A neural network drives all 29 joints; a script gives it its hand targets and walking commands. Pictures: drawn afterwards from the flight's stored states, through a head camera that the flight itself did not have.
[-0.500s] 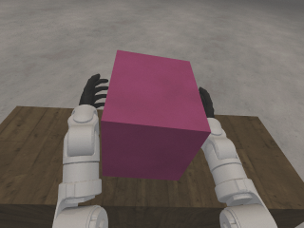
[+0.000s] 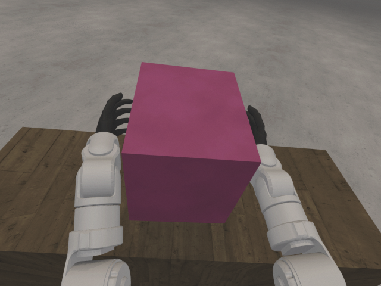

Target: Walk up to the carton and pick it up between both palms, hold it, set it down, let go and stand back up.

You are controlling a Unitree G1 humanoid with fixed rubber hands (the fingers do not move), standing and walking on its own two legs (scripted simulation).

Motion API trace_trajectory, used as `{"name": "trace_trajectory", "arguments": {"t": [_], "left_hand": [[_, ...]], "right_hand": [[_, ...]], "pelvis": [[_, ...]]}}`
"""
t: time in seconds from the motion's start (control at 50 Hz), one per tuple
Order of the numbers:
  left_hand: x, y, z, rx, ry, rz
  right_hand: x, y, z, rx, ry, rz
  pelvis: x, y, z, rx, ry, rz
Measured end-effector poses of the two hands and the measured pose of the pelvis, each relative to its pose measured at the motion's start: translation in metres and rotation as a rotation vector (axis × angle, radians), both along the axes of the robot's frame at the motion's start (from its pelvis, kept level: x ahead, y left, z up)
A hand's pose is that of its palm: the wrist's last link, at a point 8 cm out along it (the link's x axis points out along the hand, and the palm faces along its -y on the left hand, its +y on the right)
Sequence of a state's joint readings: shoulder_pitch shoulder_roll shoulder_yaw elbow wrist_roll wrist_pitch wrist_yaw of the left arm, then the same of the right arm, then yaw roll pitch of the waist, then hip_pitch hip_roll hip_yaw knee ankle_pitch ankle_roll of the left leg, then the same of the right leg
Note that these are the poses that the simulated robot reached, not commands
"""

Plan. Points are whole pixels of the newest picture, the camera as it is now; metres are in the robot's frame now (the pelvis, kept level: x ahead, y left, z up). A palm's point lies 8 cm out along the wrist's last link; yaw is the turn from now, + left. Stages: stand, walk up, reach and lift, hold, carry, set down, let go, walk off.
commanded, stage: set down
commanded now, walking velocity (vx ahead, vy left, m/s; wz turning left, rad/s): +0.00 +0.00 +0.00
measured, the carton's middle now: (183, 143) +0.38 -0.01 +0.15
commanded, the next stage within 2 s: none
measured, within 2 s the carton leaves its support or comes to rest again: neither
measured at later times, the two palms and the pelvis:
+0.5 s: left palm (125, 137) +0.38 +0.12 +0.16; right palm (259, 165) +0.34 -0.18 +0.12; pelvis +0.01 +0.00 +0.00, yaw -1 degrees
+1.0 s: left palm (125, 143) +0.41 +0.12 +0.13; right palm (252, 169) +0.35 -0.17 +0.10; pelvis +0.02 +0.02 +0.00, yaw -1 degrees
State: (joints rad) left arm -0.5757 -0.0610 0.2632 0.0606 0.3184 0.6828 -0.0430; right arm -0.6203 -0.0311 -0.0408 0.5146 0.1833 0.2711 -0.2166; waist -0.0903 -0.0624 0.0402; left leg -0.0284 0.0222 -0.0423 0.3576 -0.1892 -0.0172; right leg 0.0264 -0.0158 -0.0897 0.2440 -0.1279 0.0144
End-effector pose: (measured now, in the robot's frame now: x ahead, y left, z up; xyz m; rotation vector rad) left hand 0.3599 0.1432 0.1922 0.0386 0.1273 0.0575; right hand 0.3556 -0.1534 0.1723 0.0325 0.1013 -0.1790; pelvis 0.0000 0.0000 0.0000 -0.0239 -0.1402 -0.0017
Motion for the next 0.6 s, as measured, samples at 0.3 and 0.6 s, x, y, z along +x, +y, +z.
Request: {"name": "trace_trajectory", "arguments": {"t": [0.3,0.6], "left_hand": [[0.016,-0.032,0.001,0.036,-0.08,-0.113],[0.029,-0.026,-0.033,0.013,-0.038,-0.13]], "right_hand": [[-0.014,-0.027,-0.03,-0.014,-0.082,-0.1],[-0.009,-0.021,-0.055,-0.029,-0.05,-0.12]], "pelvis": [[0.003,0.005,0.001,0.009,-0.023,-0.032],[0.008,0.007,0.002,0.006,0.016,-0.029]]}}
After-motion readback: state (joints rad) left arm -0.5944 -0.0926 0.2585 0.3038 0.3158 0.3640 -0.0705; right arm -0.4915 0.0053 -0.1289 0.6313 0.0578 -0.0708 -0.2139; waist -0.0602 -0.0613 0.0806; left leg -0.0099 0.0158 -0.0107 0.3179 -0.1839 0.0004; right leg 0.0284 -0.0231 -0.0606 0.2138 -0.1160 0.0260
